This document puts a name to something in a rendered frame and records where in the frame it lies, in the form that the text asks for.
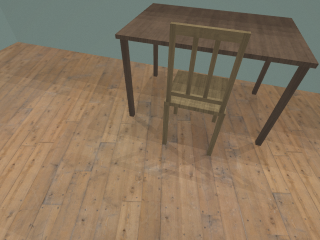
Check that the table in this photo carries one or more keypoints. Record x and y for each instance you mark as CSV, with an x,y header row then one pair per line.
x,y
273,39

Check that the chair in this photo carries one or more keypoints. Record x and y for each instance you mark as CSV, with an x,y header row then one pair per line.
x,y
199,92

